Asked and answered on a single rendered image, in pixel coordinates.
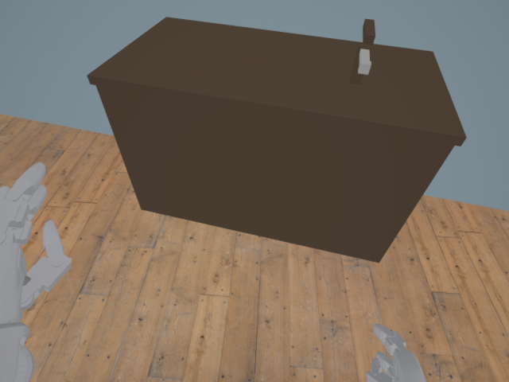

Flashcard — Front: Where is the tap lever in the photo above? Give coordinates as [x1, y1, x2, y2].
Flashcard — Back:
[358, 49, 371, 75]

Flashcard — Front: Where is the robot left hand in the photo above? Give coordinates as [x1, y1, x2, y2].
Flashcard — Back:
[0, 162, 72, 325]

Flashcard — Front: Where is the counter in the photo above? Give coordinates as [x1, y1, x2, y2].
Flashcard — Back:
[87, 17, 467, 263]

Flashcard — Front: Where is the robot left forearm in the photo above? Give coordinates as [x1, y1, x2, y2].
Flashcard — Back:
[0, 322, 35, 382]

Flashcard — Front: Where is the robot right hand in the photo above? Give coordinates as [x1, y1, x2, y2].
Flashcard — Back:
[367, 324, 426, 382]

